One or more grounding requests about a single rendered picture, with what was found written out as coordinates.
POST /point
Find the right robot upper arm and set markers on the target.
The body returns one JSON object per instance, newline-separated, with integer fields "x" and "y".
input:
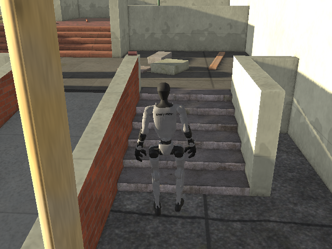
{"x": 183, "y": 117}

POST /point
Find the robot left forearm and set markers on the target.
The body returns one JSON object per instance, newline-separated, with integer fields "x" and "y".
{"x": 141, "y": 140}

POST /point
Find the robot right forearm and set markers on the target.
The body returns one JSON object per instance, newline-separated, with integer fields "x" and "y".
{"x": 189, "y": 137}

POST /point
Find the left robot upper arm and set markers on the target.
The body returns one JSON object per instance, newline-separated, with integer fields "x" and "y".
{"x": 146, "y": 118}

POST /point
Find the robot left hand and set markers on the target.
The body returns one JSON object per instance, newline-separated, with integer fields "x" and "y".
{"x": 137, "y": 154}

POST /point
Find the robot right hand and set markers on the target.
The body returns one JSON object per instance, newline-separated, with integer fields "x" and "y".
{"x": 192, "y": 150}

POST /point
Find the robot torso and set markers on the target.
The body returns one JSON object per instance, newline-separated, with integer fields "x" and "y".
{"x": 165, "y": 126}

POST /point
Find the right robot foot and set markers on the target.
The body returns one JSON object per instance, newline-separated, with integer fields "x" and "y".
{"x": 178, "y": 207}

